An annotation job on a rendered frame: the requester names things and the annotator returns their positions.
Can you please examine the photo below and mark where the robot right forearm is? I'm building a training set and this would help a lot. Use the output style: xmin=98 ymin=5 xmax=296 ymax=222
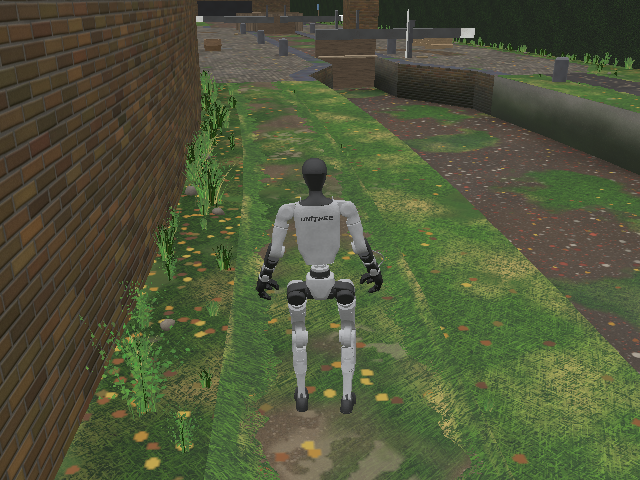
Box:
xmin=358 ymin=238 xmax=380 ymax=276

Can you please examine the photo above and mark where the robot right upper arm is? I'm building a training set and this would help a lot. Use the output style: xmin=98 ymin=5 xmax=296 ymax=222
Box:
xmin=337 ymin=200 xmax=368 ymax=254

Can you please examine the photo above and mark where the robot left upper arm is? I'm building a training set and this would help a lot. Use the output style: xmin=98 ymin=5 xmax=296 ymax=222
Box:
xmin=269 ymin=202 xmax=296 ymax=258

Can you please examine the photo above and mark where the robot torso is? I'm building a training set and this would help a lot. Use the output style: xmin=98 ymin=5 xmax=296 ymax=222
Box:
xmin=294 ymin=196 xmax=340 ymax=300

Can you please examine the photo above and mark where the robot left thigh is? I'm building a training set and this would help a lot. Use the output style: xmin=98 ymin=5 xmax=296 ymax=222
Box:
xmin=287 ymin=280 xmax=308 ymax=348

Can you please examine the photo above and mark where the robot left forearm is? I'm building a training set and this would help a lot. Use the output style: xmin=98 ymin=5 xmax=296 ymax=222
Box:
xmin=259 ymin=243 xmax=279 ymax=282

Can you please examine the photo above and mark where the right robot hand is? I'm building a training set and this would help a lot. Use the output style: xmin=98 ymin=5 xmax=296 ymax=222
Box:
xmin=360 ymin=271 xmax=383 ymax=293

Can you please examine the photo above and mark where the left robot hand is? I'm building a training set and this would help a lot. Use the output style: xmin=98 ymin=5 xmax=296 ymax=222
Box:
xmin=256 ymin=277 xmax=279 ymax=300

